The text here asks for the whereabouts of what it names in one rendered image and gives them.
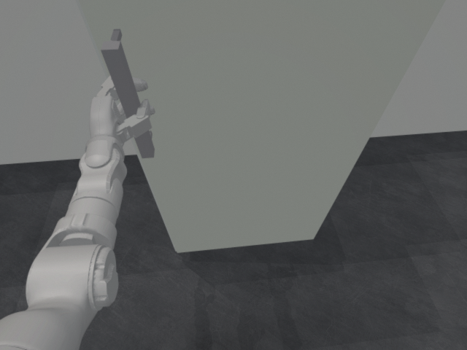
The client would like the left robot forearm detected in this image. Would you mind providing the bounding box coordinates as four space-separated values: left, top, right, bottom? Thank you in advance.
26 136 127 305

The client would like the handle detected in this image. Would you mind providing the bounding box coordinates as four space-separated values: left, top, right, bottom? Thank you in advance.
101 29 155 158

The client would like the fridge door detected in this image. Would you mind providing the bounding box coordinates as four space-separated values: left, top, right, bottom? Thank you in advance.
79 0 446 253

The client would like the robot left hand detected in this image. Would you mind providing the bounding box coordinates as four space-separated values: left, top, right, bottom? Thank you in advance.
89 76 155 147

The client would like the left robot upper arm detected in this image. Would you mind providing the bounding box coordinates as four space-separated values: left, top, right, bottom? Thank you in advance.
0 244 118 350

